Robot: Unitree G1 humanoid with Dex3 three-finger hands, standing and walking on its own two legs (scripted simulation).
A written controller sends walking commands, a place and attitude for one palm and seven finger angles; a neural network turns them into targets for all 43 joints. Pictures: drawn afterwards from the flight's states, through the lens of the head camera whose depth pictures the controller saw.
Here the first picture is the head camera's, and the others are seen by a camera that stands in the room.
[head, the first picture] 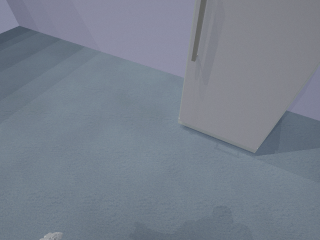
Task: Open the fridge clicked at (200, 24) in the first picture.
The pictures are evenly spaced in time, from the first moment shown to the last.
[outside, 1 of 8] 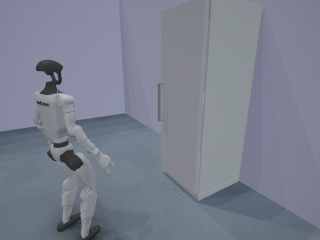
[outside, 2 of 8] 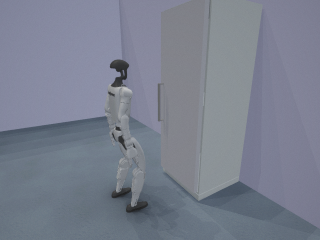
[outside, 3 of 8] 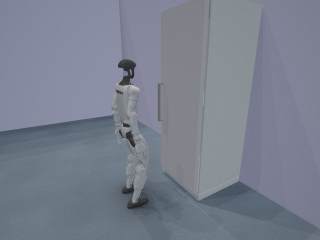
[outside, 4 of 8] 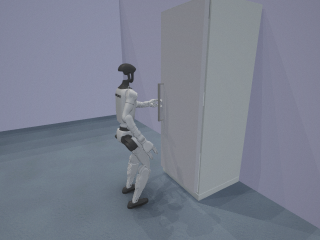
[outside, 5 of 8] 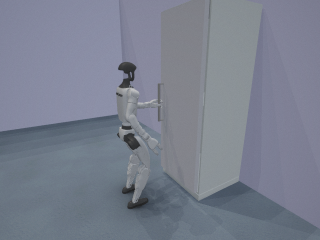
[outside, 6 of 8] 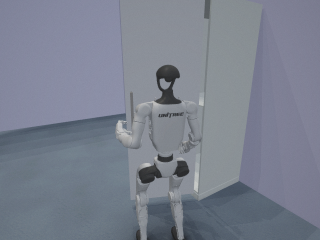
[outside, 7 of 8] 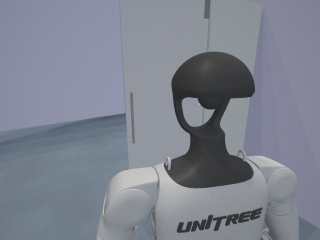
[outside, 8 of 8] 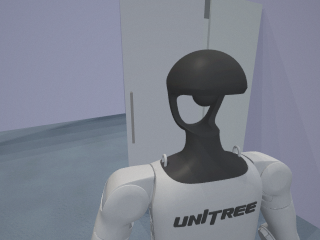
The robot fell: no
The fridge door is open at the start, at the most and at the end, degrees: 0 72 67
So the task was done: yes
